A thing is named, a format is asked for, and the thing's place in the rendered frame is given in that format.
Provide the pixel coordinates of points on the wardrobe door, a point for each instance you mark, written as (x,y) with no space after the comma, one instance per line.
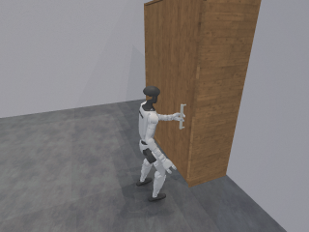
(154,29)
(181,28)

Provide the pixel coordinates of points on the robot right hand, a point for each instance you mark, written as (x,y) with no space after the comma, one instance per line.
(167,164)

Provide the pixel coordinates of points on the right robot forearm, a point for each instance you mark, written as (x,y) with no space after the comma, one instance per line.
(153,147)

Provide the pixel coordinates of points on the robot right upper arm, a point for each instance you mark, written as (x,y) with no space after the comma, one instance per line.
(152,122)

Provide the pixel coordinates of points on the right robot thigh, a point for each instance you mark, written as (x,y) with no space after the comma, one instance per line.
(152,158)

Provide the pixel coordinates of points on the robot left shin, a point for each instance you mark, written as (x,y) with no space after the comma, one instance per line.
(144,172)

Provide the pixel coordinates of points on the handle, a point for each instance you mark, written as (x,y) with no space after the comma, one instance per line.
(181,116)

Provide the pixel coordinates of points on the left robot forearm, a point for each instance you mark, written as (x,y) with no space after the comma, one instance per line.
(165,117)

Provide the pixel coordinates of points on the robot left hand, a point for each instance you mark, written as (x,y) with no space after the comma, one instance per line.
(177,118)

